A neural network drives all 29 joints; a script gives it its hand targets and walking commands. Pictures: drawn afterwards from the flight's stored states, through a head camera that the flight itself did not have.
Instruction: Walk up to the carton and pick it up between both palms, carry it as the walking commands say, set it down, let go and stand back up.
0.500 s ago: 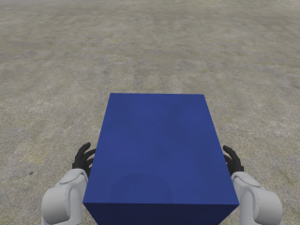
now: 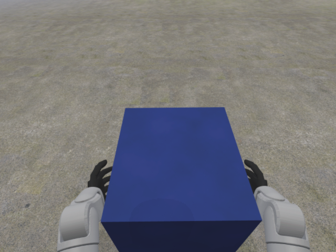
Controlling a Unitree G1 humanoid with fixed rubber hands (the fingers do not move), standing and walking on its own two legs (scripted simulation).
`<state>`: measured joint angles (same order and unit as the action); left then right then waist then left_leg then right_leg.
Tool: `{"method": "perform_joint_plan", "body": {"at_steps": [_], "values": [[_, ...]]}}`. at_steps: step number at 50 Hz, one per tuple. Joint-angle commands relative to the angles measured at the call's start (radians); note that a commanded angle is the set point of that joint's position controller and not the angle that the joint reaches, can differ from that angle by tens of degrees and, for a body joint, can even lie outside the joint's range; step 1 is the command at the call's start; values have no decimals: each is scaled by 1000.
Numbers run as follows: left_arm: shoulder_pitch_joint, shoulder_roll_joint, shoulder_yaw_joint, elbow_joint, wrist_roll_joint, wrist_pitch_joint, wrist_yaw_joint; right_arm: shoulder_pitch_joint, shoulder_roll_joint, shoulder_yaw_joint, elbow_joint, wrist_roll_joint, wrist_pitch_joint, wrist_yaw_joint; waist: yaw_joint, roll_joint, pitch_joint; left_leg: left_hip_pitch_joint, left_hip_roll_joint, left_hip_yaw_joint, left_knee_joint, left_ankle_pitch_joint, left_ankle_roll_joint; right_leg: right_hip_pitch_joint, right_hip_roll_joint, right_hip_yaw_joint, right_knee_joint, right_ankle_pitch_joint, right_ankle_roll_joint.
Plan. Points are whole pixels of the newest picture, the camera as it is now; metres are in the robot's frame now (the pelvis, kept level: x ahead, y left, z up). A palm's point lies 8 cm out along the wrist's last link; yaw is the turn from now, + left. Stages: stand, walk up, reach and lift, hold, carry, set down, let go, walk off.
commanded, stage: carry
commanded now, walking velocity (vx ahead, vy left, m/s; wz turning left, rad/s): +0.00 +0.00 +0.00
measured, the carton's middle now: (175, 182) +0.32 -0.02 +0.00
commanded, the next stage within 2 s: none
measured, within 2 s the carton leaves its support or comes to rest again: neither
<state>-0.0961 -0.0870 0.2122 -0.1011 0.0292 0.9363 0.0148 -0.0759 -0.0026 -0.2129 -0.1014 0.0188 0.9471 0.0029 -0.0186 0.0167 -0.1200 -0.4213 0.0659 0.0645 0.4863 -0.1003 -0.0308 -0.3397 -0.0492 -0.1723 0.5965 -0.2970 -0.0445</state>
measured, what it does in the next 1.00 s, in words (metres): stands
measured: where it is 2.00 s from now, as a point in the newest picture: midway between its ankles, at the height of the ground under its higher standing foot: outside the picture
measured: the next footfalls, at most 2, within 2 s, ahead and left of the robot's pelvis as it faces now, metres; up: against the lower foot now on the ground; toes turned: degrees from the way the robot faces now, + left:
left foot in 1.66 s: +0.07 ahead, +0.09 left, +0.00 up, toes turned +19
right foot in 2.00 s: +0.07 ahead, -0.25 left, +0.00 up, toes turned +47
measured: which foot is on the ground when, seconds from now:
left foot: down 0.00-1.00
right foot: down 0.00-1.00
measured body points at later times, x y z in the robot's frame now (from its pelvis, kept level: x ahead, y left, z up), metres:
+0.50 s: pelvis +0.05 +0.00 +0.00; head +0.05 -0.01 +0.45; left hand +0.33 +0.18 +0.04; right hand +0.33 -0.19 +0.03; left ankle +0.09 +0.14 -0.73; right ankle +0.01 -0.09 -0.73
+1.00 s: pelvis +0.04 +0.00 +0.00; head +0.03 -0.01 +0.45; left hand +0.32 +0.17 +0.04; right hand +0.31 -0.20 +0.03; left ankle +0.09 +0.14 -0.73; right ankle +0.01 -0.09 -0.73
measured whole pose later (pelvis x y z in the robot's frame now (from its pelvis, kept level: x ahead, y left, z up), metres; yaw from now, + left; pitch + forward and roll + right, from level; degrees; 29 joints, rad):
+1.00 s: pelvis +0.04 +0.00 +0.00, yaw +0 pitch +2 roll +1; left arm -0.09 -0.03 0.17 -0.04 0.05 0.82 -0.03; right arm -0.07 0.00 -0.18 -0.05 -0.04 0.83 0.04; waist -0.01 0.01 -0.08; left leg -0.37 0.08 0.09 0.53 -0.19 -0.04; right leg -0.27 -0.05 -0.17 0.59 -0.36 -0.04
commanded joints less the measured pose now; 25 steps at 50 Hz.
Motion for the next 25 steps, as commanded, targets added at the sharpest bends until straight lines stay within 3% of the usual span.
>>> {"method": "perform_joint_plan", "body": {"at_steps": [1, 10, 14, 16, 25], "values": [[-501, -676, -635, -166, -117, -71, -99, -583, 733, 660, -230, 124, -85, 102, 12, -46, -216, 163, 37, -24, -40, -17, 31, 33, -131, 108, -189, -19, -10], [-459, -667, -648, -178, -125, -91, -106, -543, 732, 672, -244, 113, -107, 100, 17, -44, -301, 217, 62, -18, 25, 256, 50, 146, -128, 84, -110, 286, 0], [-443, -662, -658, -183, -133, -95, -115, -516, 730, 674, -244, 104, -112, 100, 18, -48, -308, 224, 61, -13, 56, 317, 56, 164, -128, 82, -79, 373, 2], [-448, -683, -683, -233, -156, -90, -116, -512, 755, 698, -287, 120, -105, 98, 17, -57, -305, 222, 59, -9, 65, 318, 57, 167, -127, 81, -75, 390, 4], [-443, -657, -669, -186, -136, -102, -128, -494, 736, 675, -234, 90, -117, 103, 17, -42, -293, 236, 61, -11, 84, 325, 65, 156, -124, 81, -64, 376, 10]]}}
